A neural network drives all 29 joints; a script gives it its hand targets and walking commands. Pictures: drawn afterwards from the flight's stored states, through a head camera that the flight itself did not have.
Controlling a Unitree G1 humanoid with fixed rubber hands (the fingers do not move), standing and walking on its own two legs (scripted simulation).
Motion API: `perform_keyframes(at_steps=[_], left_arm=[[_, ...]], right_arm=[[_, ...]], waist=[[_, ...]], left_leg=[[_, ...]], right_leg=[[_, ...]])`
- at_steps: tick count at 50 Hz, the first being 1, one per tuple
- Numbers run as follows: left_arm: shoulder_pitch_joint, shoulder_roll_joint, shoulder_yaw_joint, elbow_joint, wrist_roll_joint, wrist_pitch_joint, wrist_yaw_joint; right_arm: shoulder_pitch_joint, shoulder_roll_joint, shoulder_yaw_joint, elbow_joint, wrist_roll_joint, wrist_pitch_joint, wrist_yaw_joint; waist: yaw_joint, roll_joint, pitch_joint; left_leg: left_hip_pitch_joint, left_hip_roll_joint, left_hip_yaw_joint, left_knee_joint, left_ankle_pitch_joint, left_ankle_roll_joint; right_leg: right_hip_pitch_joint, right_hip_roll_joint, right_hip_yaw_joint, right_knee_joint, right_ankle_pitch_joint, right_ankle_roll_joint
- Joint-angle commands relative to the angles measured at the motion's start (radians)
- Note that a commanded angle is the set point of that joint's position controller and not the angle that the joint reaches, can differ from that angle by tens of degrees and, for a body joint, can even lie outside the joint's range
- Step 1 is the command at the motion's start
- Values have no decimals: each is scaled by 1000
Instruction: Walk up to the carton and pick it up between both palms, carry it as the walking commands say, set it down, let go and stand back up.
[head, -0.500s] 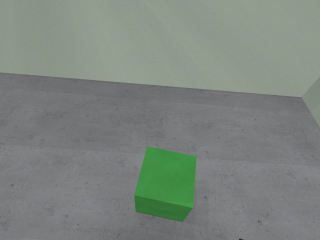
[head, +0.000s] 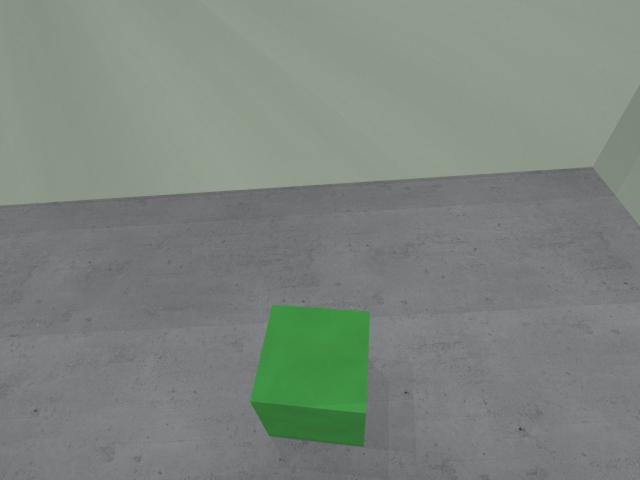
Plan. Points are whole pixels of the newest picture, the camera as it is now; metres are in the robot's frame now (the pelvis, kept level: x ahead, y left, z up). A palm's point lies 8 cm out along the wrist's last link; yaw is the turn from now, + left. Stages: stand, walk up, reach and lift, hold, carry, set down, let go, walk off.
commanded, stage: walk up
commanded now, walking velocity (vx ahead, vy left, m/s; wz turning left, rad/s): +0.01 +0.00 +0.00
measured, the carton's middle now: (317, 375) +0.52 +0.04 -0.64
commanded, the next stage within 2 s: none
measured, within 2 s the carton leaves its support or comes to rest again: neither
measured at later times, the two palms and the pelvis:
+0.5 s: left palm out of the picture +0.13 +0.23 -0.15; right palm out of the picture -0.02 -0.23 -0.13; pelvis +0.06 +0.00 +0.00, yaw +1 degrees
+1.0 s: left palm out of the picture +0.06 +0.31 -0.16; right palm out of the picture +0.13 -0.21 -0.13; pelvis +0.05 +0.05 -0.01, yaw +2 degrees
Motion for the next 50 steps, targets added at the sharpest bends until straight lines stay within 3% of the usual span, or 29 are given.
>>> perform_keyframes(at_steps=[1,5,6,7,8,10,11,12,13,14,15,16,20,24,27,28,30,31,33,36,39,40,41,43,46,47,48,49,50], left_arm=[[7,158,29,-25,-1,-25,13],[41,175,45,15,1,-12,20],[69,210,64,20,5,-5,11],[93,259,78,21,11,8,16],[96,266,83,26,12,16,22],[25,220,76,14,11,13,19],[-34,175,59,-6,8,5,9],[-90,109,35,-40,1,-8,0],[-139,99,26,-70,5,-12,-5],[-125,113,38,-47,9,-8,-9],[-55,121,43,-18,11,-8,-13],[-11,108,34,-12,11,-18,-20],[31,90,30,-10,-11,11,-9],[-41,76,26,-35,-17,18,8],[22,99,29,-16,-17,3,35],[91,145,41,9,-16,-7,44],[229,268,72,49,-8,-20,52],[182,245,73,35,-15,-13,53],[10,161,54,6,7,-4,44],[58,191,66,2,15,15,57],[29,206,65,-10,24,17,42],[-20,197,66,-9,27,20,35],[7,207,71,-6,32,22,28],[35,241,76,-9,27,24,20],[18,260,83,-25,25,40,18],[34,216,70,-26,23,49,16],[56,138,44,-44,18,55,16],[19,122,41,-53,13,73,19],[33,142,52,-29,15,84,15]], right_arm=[[51,-30,-3,-2,6,-4,-13],[78,-17,1,16,17,-18,-26],[111,-27,-2,17,9,-26,-17],[82,-56,-16,5,-2,-21,-8],[69,-42,-12,-8,-2,-19,0],[134,6,7,14,-1,-41,-4],[203,-23,1,41,-5,-55,-13],[259,-97,-14,63,-10,-64,-19],[271,-127,-14,77,-8,-65,-20],[277,-115,-11,75,-14,-80,-23],[246,-100,-6,68,-7,-92,-23],[191,-67,1,68,3,-96,-24],[123,-52,15,42,2,-106,-27],[168,-46,9,75,-7,-78,-36],[157,-61,-11,75,5,-51,-38],[160,-53,-12,63,10,-52,-35],[214,-12,-3,19,17,-32,-33],[213,-29,-10,22,10,-14,-37],[132,-8,-13,14,7,-7,-31],[80,-28,-22,-12,-5,31,-8],[60,-42,-28,-25,-7,32,6],[12,-26,-15,-44,5,22,1],[1,-29,-20,-56,10,17,-5],[5,-45,-29,-64,10,16,-16],[49,-56,-22,-60,5,17,-8],[59,-74,-24,-57,2,6,-5],[63,-162,-42,-70,-10,-7,-7],[3,-222,-51,-99,-15,-15,-8],[-83,-224,-48,-118,-19,-20,-8]], waist=[[6,-207,15],[1,-208,13],[-4,-224,-37],[11,-167,21],[4,-168,67],[-50,-156,99],[-87,-52,109],[-103,157,110],[-96,165,153],[-71,-6,167],[-38,-60,136],[-9,20,114],[37,124,64],[5,187,9],[56,175,-18],[83,95,-61],[86,-240,-174],[63,-242,-199],[29,-217,-55],[47,-187,-34],[24,-243,-16],[17,-344,27],[22,-336,-5],[30,-274,-48],[4,-228,-63],[4,-156,-57],[-5,136,-47],[-17,272,23],[10,174,62]], left_leg=[[9,1,0,-17,-37,-7],[111,-25,63,-211,-16,0],[177,-38,111,-193,-34,11],[114,-30,99,-133,-96,11],[83,-14,86,-123,-124,15],[218,3,73,-284,-76,32],[346,71,-42,-396,-113,62],[369,223,-308,-558,-267,126],[396,328,-407,-623,-216,188],[439,402,-447,-582,52,190],[455,367,-338,-514,283,168],[434,282,-185,-464,452,157],[320,206,36,-329,1199,93],[336,151,64,-310,1126,117],[280,100,88,-165,1008,96],[195,71,83,-82,760,64],[-67,-26,7,308,-253,-19],[-42,16,-38,372,-304,-19],[-4,23,-10,286,-236,-20],[-84,17,-1,372,-143,-36],[-22,2,20,228,-106,-44],[-14,-4,33,143,-112,-40],[-12,-17,61,86,-93,-42],[18,-28,94,13,-71,-39],[153,-20,102,-186,43,-16],[210,32,53,-260,69,-3],[185,234,-223,-438,-102,45],[-11,370,-391,-590,-268,98],[-92,364,-355,-565,-170,111]], right_leg=[[3,-202,155,-142,177,-119],[4,-201,182,-82,102,-115],[-49,-213,236,-136,-382,-121],[-86,-283,353,-187,-569,-130],[-110,-319,410,-208,-611,-146],[-200,-248,313,-136,-489,-120],[-337,-154,194,-10,-392,-67],[-436,-10,28,227,-273,-14],[-530,6,-20,364,-291,-7],[-588,-25,33,462,-257,1],[-555,-49,56,504,-191,3],[-503,-46,34,518,-163,0],[-313,3,-17,504,-63,23],[-195,43,-88,311,-41,10],[-38,34,-128,92,69,-5],[101,-41,-83,33,307,-16],[301,-484,344,58,1127,-160],[215,-468,325,34,953,-202],[-46,-320,170,-62,442,-162],[-125,-337,191,-124,116,-148],[-219,-274,126,-154,-44,-110],[-221,-216,58,-98,133,-115],[-184,-210,60,-72,234,-111],[-157,-246,101,-58,275,-123],[-220,-236,118,-69,-36,-78],[-268,-172,66,4,-142,-50],[-365,-32,-44,211,-269,4],[-366,17,-7,423,-349,26],[-322,9,102,563,-322,15]])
